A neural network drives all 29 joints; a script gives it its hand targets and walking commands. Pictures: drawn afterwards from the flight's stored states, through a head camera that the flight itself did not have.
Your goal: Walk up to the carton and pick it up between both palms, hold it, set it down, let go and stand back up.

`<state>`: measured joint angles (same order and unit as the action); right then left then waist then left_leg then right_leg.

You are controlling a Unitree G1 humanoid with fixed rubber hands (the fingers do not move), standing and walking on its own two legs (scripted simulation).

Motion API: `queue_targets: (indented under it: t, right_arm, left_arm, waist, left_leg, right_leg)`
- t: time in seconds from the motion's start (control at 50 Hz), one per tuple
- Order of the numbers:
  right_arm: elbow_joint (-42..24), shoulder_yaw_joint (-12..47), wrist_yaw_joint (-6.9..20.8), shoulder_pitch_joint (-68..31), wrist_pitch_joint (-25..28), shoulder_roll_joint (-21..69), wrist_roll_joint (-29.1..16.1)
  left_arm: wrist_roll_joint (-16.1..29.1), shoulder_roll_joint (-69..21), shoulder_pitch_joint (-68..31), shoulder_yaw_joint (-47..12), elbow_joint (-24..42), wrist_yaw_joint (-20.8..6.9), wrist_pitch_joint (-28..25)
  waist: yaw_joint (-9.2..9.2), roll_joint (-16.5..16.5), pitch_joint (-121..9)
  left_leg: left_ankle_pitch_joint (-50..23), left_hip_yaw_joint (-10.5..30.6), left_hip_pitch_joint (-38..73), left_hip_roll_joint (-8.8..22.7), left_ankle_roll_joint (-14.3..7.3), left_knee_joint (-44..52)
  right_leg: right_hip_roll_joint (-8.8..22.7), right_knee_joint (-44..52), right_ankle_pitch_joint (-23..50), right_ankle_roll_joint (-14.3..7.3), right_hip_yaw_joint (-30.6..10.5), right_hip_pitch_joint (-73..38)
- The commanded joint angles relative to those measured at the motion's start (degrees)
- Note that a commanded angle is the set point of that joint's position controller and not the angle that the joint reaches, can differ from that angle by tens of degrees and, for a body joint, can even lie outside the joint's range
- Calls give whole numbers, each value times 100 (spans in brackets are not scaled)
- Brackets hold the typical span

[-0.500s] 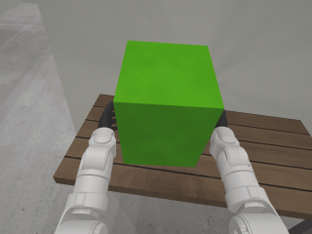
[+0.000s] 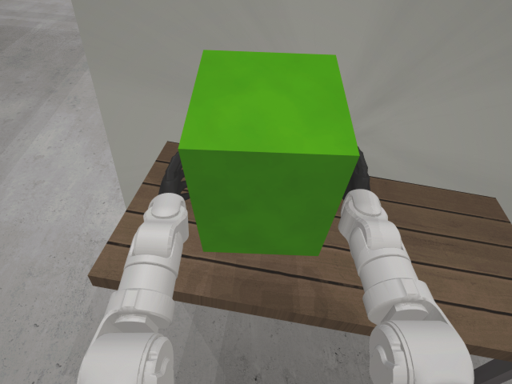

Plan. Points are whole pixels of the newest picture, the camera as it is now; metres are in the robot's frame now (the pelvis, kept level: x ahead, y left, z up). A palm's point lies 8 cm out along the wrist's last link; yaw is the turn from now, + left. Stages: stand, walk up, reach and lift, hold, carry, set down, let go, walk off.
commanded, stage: reach and lift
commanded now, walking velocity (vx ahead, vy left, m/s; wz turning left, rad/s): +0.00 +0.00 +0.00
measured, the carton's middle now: (264, 160) +0.44 +0.01 +0.16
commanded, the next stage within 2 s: hold in 0.60 s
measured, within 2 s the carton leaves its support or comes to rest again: neither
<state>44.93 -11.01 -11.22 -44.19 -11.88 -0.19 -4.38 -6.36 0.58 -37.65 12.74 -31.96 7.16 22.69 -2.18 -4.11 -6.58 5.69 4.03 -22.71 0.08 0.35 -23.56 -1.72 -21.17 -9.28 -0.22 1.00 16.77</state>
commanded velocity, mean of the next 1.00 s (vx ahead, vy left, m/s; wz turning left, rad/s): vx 0.00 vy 0.00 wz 0.00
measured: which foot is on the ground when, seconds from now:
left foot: down 0.00-1.00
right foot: down 0.00-1.00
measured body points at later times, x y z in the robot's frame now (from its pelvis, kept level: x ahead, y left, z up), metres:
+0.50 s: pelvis +0.05 +0.00 +0.00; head +0.04 +0.02 +0.45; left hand +0.42 +0.14 +0.15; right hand +0.42 -0.15 +0.16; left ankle +0.07 +0.12 -0.74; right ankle +0.01 -0.12 -0.74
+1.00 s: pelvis +0.02 -0.02 +0.00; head -0.02 +0.01 +0.45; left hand +0.39 +0.14 +0.18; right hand +0.39 -0.15 +0.18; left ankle +0.07 +0.12 -0.74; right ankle +0.01 -0.12 -0.74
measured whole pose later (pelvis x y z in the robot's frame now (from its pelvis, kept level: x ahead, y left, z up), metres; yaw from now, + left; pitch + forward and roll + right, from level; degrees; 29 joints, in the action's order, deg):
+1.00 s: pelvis +0.02 -0.02 +0.00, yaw +1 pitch -8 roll -1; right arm 25.2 1.9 -19.3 -35.5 -21.1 -1.0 -12.8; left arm -15.8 -2.8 -31.4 16.2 -5.0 -0.3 38.9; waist -4.4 -4.6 1.7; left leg 8.0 5.6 -5.3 0.7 1.9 -20.8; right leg -2.6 -18.1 -11.5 -1.8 1.9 -0.9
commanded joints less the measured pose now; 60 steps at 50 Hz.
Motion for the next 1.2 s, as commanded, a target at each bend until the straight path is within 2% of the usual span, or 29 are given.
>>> queue_targets:
  t: [0.0, 0.02, 0.04, 0.08, 0.1, 0.14, 0.22, 0.3, 0.32, 0.36, 0.46, 0.48, 0.52, 0.64, 0.66, 0.68, 0.7, 0.76, 0.82, 0.88, 0.9, 0.96, 0.98, 1.0, 1.04, 1.08, 1.12, 1.16, 1.18]
  right_arm:
    - [-2694, 3185, 708, -4817, 303, 4354, -919]
    - [-2744, 3303, 682, -4654, 204, 4291, -1053]
    - [-2640, 3250, 647, -4529, 74, 4131, -1083]
    - [-2594, 3241, 577, -4093, -126, 4020, -1138]
    - [-2691, 3322, 516, -3966, -204, 3925, -1164]
    - [-2684, 3364, 424, -3636, -360, 3750, -1313]
    - [-3516, 3642, 326, -3419, -491, 3526, -1696]
    - [-4193, 3956, 197, -3237, -596, 3387, -1824]
    - [-4394, 3923, 194, -3324, -594, 3329, -1852]
    - [-4706, 4042, 196, -3398, -612, 3350, -1860]
    - [-5242, 4369, 107, -3266, -649, 3342, -1824]
    - [-5281, 4352, 81, -3263, -666, 3357, -1778]
    - [-5203, 4352, 45, -3175, -712, 3356, -1697]
    - [-4786, 4194, 6, -3057, -683, 3347, -1462]
    - [-4613, 4159, -10, -2985, -684, 3342, -1379]
    - [-4937, 4271, -9, -3275, -562, 3417, -1435]
    - [-4834, 4256, -28, -3261, -556, 3398, -1424]
    - [-5003, 4281, -58, -3625, -433, 3563, -1423]
    - [-4777, 4232, -84, -3636, -416, 3557, -1384]
    - [-4519, 3998, -48, -3982, -398, 3538, -1306]
    - [-4424, 3941, -17, -3976, -376, 3581, -1315]
    - [-4121, 3719, 14, -4256, -400, 3517, -1256]
    - [-4132, 3653, 43, -4293, -372, 3599, -1226]
    - [-4013, 3544, 55, -4320, -379, 3516, -1226]
    - [-3990, 3440, 107, -4575, -357, 3549, -1167]
    - [-3633, 3183, 162, -4467, -397, 3502, -1098]
    - [-3243, 2915, 210, -4498, -445, 3414, -967]
    - [-3197, 2721, 301, -4741, -392, 3389, -907]
    - [-2940, 2651, 324, -4664, -416, 3420, -868]
  left_arm:
    - [1010, -4721, -5416, -3796, 2751, -358, -438]
    - [1053, -4737, -5357, -3979, 3058, -312, -361]
    - [956, -4615, -5246, -3928, 2939, -313, -218]
    - [835, -4525, -4830, -3893, 3043, -371, 45]
    - [753, -4388, -4495, -3786, 2975, -436, 174]
    - [622, -4288, -4217, -3733, 3131, -564, 340]
    - [674, -4216, -3941, -3981, 4092, -669, 570]
    - [528, -4001, -3309, -3933, 4435, -808, 819]
    - [604, -4031, -3387, -4062, 4542, -832, 859]
    - [569, -3947, -3286, -4013, 4529, -860, 925]
    - [564, -3791, -2905, -3974, 4800, -1013, 1032]
    - [535, -3765, -2911, -3925, 4782, -1058, 1051]
    - [470, -3746, -2880, -3789, 4777, -1145, 1086]
    - [220, -3552, -2930, -3440, 4319, -1399, 1169]
    - [91, -3469, -2783, -3211, 4124, -1466, 1188]
    - [156, -3546, -2918, -3326, 4288, -1507, 1162]
    - [182, -3497, -2989, -3370, 4269, -1515, 1135]
    - [222, -3582, -3068, -3342, 4080, -1542, 1106]
    - [147, -3549, -3143, -3180, 3894, -1604, 1134]
    - [39, -3577, -3356, -2986, 3571, -1615, 1177]
    - [103, -3660, -3581, -3108, 3774, -1586, 1134]
    - [-8, -3573, -3679, -2814, 3294, -1581, 1222]
    - [48, -3644, -3880, -2948, 3438, -1555, 1189]
    - [-4, -3647, -3787, -2899, 3188, -1538, 1225]
    - [30, -3720, -3979, -2863, 3117, -1493, 1195]
    - [24, -3780, -4049, -2910, 3121, -1437, 1187]
    - [-111, -3734, -4068, -2655, 2641, -1459, 1246]
    - [-68, -3864, -4252, -2720, 2538, -1428, 1201]
    - [-137, -3826, -4263, -2562, 2422, -1405, 1183]
  waist:
    - [-210, 1125, -4725]
    - [-261, 1269, -4620]
    - [-270, 1285, -4217]
    - [-318, 1236, -3747]
    - [-291, 1051, -3538]
    - [-363, 1113, -3255]
    - [-454, 1338, -3407]
    - [-412, 1074, -3033]
    - [-462, 1133, -3090]
    - [-370, 984, -2915]
    - [-271, 525, -2871]
    - [-291, 546, -2849]
    - [-320, 404, -2783]
    - [-335, 392, -2317]
    - [-307, 201, -2136]
    - [-243, 309, -2595]
    - [-299, 372, -2597]
    - [-239, 324, -2576]
    - [-249, 314, -2370]
    - [-192, 372, -2081]
    - [-246, 506, -2271]
    - [-142, 420, -1980]
    - [-185, 550, -2141]
    - [-196, 630, -1966]
    - [-132, 623, -2171]
    - [-259, 720, -2032]
    - [-240, 660, -1690]
    - [-225, 833, -1843]
    - [-217, 719, -1670]
  left_leg:
    - [-1362, 21, 3362, -81, 286, -259]
    - [-1601, 63, 3411, -89, 337, -325]
    - [-1374, 64, 3387, -105, 342, -233]
    - [-1182, 57, 3220, -126, 304, -109]
    - [-1125, 42, 3128, -147, 251, -47]
    - [-1500, 47, 3182, -158, 326, -53]
    - [-2590, 101, 3563, -163, 562, -284]
    - [-3151, 133, 3758, -158, 563, -353]
    - [-3120, 155, 3787, -142, 613, -329]
    - [-2976, 104, 3750, -189, 538, -320]
    - [-3152, 61, 3748, -204, 385, -311]
    - [-3040, 42, 3696, -231, 354, -300]
    - [-2931, 22, 3642, -240, 318, -220]
    - [-1995, -110, 3392, -302, 180, 28]
    - [-1820, -132, 3357, -296, 103, 101]
    - [-1916, -148, 3350, -308, 119, 61]
    - [-1919, -123, 3350, -314, 135, 51]
    - [-1738, -127, 3199, -342, 66, 69]
    - [-1353, -154, 3145, -344, 12, 183]
    - [-881, -202, 3082, -328, -15, 310]
    - [-1019, -207, 3162, -306, 23, 290]
    - [-641, -269, 2993, -283, -66, 380]
    - [-621, -279, 3041, -281, -28, 378]
    - [-531, -294, 3024, -273, -33, 375]
    - [-263, -326, 2969, -264, -77, 423]
    - [-319, -325, 3012, -215, -3, 431]
    - [133, -366, 2919, -212, -41, 540]
    - [301, -357, 2929, -181, -15, 573]
    - [328, -370, 2919, -177, -44, 607]
  right_leg:
    - [-257, 325, 851, 199, 192, -208]
    - [-272, 325, 919, 197, 172, -131]
    - [-255, 413, 598, 203, 173, -46]
    - [-208, 416, 644, 271, 161, -212]
    - [-200, 430, 731, 308, 126, -428]
    - [-199, 383, 1186, 334, 110, -733]
    - [-300, 294, 1872, 353, 166, -1061]
    - [-342, 268, 2489, 420, 216, -1290]
    - [-341, 287, 2360, 418, 236, -1261]
    - [-347, 336, 2407, 404, 234, -1308]
    - [-364, 242, 3209, 456, 192, -1693]
    - [-317, 228, 3368, 497, 165, -1762]
    - [-308, 196, 3531, 539, 161, -1991]
    - [-129, 306, 3349, 603, 113, -1985]
    - [-106, 315, 3418, 642, 117, -2065]
    - [-104, 240, 3601, 648, 128, -2232]
    - [-88, 216, 3675, 646, 121, -2242]
    - [-50, 226, 3731, 699, 105, -2275]
    - [26, 306, 3449, 702, 81, -2220]
    - [36, 467, 2537, 642, 116, -1960]
    - [3, 448, 2396, 595, 142, -1902]
    - [40, 619, 1561, 517, 150, -1640]
    - [33, 604, 1421, 504, 151, -1577]
    - [33, 653, 1186, 458, 132, -1476]
    - [17, 716, 628, 418, 153, -1352]
    - [-32, 701, 445, 361, 191, -1251]
    - [-3, 836, -199, 343, 207, -1064]
    - [-18, 853, -583, 276, 232, -906]
    - [-14, 869, -604, 293, 236, -914]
